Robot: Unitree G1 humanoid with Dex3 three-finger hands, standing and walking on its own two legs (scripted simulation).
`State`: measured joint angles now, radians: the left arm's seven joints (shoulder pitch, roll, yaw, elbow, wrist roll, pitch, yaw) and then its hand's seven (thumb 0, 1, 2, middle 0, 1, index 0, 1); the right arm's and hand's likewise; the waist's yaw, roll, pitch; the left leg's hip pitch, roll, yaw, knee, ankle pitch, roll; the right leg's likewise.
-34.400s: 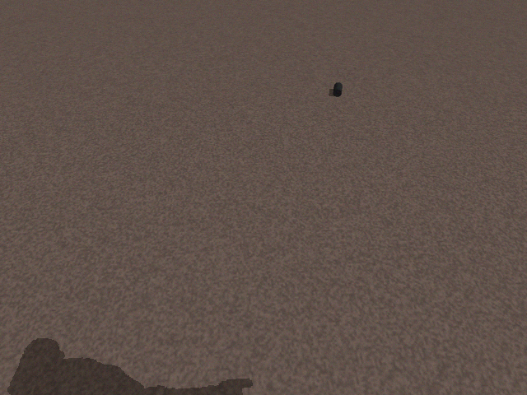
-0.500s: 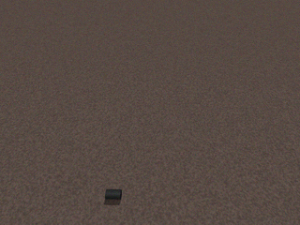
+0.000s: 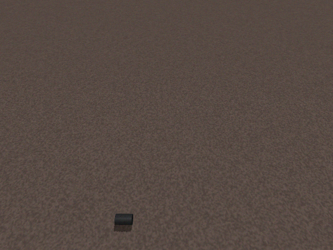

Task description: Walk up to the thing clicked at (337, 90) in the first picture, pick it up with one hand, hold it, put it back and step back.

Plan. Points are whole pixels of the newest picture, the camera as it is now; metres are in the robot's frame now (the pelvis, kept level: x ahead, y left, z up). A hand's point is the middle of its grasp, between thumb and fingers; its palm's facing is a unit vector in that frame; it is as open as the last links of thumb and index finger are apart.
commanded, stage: stand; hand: left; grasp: from above
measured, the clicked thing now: (124, 219) +0.44 +0.25 -0.75
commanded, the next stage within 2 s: step back in 0.90 s
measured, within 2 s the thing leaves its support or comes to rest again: neither
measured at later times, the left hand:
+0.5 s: hand out of the picture +0.06 +0.24 -0.16, palm faces +0.00 -0.94 -0.34, open 7.4 cm
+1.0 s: hand out of the picture +0.08 +0.25 -0.16, palm faces +0.01 -0.94 -0.35, open 7.4 cm
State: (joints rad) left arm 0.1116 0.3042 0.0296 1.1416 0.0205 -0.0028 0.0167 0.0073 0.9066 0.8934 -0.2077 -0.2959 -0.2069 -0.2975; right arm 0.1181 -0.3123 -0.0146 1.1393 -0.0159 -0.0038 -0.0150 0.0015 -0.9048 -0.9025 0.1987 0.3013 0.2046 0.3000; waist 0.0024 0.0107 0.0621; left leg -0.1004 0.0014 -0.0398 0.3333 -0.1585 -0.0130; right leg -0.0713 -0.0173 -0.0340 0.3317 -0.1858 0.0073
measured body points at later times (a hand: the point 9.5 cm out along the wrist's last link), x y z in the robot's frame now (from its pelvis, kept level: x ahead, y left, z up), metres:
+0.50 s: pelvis +0.00 +0.00 +0.00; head +0.00 -0.01 +0.45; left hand +0.07 +0.29 -0.13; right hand +0.06 -0.30 -0.14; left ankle +0.02 +0.13 -0.75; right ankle +0.00 -0.12 -0.75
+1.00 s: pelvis -0.01 +0.00 -0.01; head +0.03 -0.01 +0.44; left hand +0.08 +0.30 -0.14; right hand +0.08 -0.31 -0.14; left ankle +0.02 +0.13 -0.75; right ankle +0.00 -0.12 -0.75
